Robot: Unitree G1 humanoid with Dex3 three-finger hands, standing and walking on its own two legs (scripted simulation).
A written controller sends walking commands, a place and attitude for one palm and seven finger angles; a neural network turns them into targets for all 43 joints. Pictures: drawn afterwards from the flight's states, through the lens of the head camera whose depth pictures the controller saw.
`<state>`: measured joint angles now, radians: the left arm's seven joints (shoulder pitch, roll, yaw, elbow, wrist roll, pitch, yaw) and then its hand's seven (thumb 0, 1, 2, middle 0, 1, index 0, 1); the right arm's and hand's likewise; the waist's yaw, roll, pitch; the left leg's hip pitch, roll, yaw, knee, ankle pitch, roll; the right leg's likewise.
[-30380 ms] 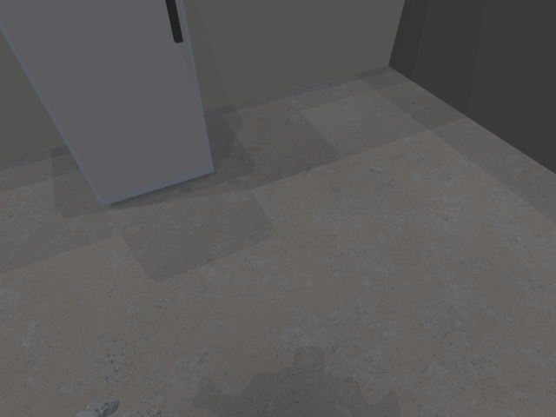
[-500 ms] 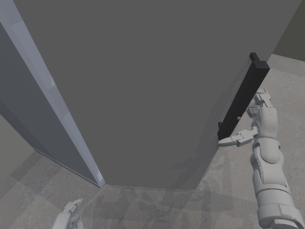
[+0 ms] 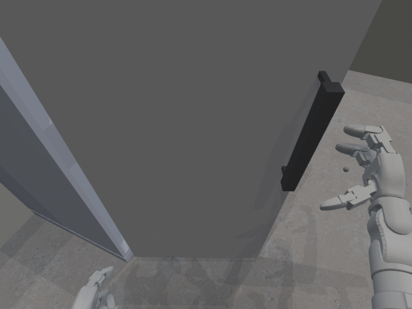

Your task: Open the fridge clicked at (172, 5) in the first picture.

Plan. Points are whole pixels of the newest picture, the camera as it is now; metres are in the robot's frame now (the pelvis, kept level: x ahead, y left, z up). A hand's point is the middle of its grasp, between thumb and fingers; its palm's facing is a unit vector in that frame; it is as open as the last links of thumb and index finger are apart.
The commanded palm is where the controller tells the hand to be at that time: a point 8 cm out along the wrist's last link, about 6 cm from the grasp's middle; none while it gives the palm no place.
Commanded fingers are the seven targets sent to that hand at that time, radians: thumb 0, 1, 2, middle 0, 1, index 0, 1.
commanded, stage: slip the hand off the handle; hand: right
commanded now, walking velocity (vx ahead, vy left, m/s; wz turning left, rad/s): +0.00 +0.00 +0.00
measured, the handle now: (302, 139) +0.42 -0.16 +0.12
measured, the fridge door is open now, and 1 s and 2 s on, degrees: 66 66 66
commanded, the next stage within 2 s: draw the hand back to the body in 0.64 s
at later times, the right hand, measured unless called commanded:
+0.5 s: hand (350, 214) +0.27 -0.21 +0.11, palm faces +0.15 +0.98 -0.14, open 14.7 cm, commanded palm +0.22 -0.26 +0.12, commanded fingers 0.00 0.55 -0.20 0.25 1.15 0.25 1.15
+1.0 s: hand (368, 227) +0.23 -0.22 +0.13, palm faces +0.20 +0.98 -0.03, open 14.7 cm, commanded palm +0.19 -0.26 +0.14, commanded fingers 0.00 0.55 -0.20 0.25 1.15 0.25 1.15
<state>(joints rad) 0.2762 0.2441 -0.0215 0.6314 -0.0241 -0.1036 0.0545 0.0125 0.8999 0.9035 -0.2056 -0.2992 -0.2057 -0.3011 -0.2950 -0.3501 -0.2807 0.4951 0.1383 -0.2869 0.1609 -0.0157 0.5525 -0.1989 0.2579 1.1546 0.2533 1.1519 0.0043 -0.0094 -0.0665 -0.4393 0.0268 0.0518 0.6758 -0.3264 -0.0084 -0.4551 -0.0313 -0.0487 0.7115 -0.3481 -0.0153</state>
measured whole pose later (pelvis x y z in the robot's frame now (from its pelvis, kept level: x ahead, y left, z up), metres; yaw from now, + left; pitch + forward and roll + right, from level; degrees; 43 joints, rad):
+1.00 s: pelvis +0.00 +0.02 +0.01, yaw -2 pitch +0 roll +0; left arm 0.25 0.24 -0.06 0.62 -0.04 -0.27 0.11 0.02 0.90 0.90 -0.21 -0.30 -0.21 -0.30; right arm 0.20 -0.28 -0.28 -0.08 0.31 0.00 0.18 -0.02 0.55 -0.20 0.25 1.15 0.25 1.15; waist -0.05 -0.04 -0.07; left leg -0.30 0.02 0.08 0.62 -0.32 0.01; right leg -0.31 -0.03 -0.02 0.63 -0.32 0.01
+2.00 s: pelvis +0.01 +0.00 +0.03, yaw -1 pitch -6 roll +0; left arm 0.20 0.23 -0.03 0.66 0.02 -0.14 0.08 0.02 0.90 0.90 -0.21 -0.30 -0.21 -0.30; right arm 0.42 -0.35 -0.36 -0.34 0.08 -0.06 -0.09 0.00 -0.65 -0.78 0.22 0.44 0.22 0.44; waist -0.09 -0.04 0.02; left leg -0.06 0.03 0.06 0.38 -0.23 -0.02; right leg -0.07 -0.01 -0.04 0.41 -0.24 -0.02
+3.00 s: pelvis -0.05 -0.02 +0.01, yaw -1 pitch +0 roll +1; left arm 0.21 0.22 0.00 0.55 0.00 -0.06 0.09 0.01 0.90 0.90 -0.21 -0.30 -0.21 -0.30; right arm 0.52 -0.40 -0.43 -0.48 0.04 -0.19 -0.13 0.01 -0.89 -0.90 0.22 0.31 0.21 0.30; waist -0.02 0.01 0.04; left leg -0.32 0.05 0.05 0.48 -0.16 -0.04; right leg -0.35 0.00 -0.05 0.55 -0.19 -0.05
